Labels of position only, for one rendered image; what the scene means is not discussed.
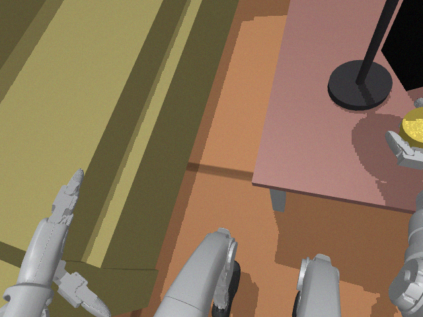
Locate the left robot foot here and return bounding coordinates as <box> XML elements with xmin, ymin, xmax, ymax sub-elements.
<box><xmin>211</xmin><ymin>261</ymin><xmax>241</xmax><ymax>317</ymax></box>

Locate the sofa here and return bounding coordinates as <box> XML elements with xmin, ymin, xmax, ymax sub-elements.
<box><xmin>0</xmin><ymin>0</ymin><xmax>239</xmax><ymax>317</ymax></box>

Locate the coffee table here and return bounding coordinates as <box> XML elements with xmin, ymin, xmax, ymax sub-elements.
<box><xmin>252</xmin><ymin>0</ymin><xmax>423</xmax><ymax>214</ymax></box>

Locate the left robot arm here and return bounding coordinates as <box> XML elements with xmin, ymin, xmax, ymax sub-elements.
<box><xmin>0</xmin><ymin>283</ymin><xmax>54</xmax><ymax>317</ymax></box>

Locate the desk lamp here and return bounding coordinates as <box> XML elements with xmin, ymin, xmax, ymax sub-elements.
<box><xmin>328</xmin><ymin>0</ymin><xmax>399</xmax><ymax>111</ymax></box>

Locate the left robot hand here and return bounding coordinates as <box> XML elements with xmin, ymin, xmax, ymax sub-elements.
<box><xmin>17</xmin><ymin>168</ymin><xmax>111</xmax><ymax>317</ymax></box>

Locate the right robot hand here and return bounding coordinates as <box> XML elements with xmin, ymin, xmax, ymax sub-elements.
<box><xmin>385</xmin><ymin>98</ymin><xmax>423</xmax><ymax>170</ymax></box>

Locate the right robot arm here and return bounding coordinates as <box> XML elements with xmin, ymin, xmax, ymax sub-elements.
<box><xmin>389</xmin><ymin>190</ymin><xmax>423</xmax><ymax>317</ymax></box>

